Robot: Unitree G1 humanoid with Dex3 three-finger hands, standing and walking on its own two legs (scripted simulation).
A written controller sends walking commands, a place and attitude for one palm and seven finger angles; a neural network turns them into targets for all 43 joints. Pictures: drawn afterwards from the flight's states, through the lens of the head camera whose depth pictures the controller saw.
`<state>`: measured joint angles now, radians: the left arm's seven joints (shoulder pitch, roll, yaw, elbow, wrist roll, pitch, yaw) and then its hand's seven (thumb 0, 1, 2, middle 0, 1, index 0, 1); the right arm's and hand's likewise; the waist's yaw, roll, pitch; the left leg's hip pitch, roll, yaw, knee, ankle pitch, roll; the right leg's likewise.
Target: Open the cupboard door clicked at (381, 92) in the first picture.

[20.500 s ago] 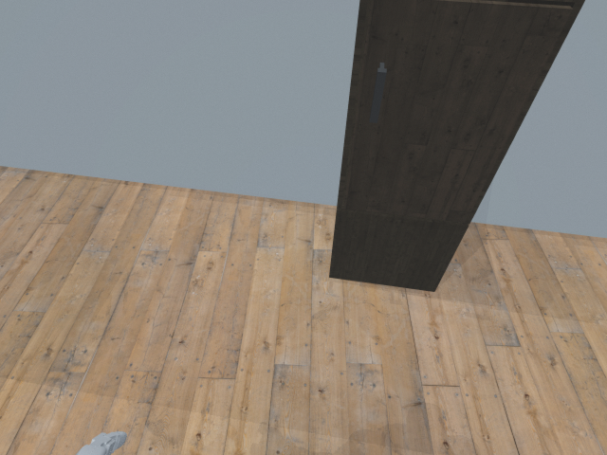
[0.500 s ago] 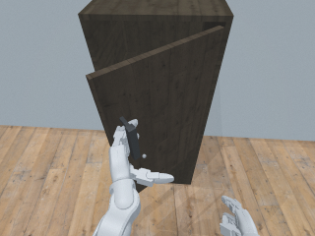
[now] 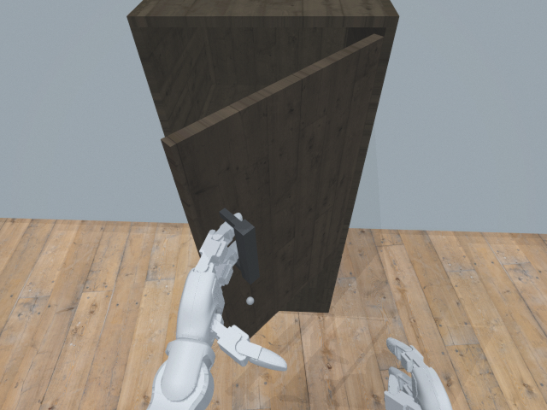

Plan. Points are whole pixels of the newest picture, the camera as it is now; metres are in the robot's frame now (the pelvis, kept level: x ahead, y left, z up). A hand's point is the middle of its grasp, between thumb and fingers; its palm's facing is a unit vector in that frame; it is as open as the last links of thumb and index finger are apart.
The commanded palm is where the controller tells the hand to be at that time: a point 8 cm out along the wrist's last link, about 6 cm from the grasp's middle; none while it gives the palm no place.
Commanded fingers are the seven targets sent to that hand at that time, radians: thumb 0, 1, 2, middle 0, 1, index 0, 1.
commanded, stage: slide the hand sideways off the handle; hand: left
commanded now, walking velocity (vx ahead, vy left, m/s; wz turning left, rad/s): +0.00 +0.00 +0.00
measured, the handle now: (239, 246) +0.32 +0.07 +0.09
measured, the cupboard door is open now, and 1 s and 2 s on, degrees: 47 46 46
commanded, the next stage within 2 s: draw the hand back to the body in 0.68 s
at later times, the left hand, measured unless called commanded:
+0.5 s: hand (204, 332) +0.20 +0.10 +0.09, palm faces -0.02 -1.00 -0.03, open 16.1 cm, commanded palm +0.17 +0.16 +0.09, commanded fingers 0.00 -0.50 0.30 -0.15 -0.30 -0.15 -0.30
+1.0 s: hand (165, 336) +0.19 +0.14 +0.10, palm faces -0.01 -1.00 -0.06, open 16.3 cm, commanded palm +0.15 +0.19 +0.11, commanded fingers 0.00 -0.50 0.30 -0.15 -0.30 -0.15 -0.30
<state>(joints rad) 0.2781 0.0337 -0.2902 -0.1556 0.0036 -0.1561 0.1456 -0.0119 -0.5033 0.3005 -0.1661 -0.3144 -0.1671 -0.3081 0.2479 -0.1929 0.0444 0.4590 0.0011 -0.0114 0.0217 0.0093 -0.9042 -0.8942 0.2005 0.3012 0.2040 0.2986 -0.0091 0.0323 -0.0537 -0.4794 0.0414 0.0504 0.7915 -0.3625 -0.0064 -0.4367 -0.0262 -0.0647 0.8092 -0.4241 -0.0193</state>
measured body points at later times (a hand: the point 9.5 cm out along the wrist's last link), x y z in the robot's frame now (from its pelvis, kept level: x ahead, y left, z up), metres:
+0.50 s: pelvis +0.02 -0.02 -0.01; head +0.03 -0.04 +0.44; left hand +0.20 +0.15 +0.09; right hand +0.20 -0.23 -0.08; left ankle +0.03 +0.13 -0.71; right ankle +0.00 -0.11 -0.71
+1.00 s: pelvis +0.01 +0.00 -0.02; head +0.02 -0.01 +0.43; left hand +0.18 +0.19 +0.11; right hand +0.20 -0.21 -0.08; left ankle +0.03 +0.13 -0.71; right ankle +0.00 -0.11 -0.71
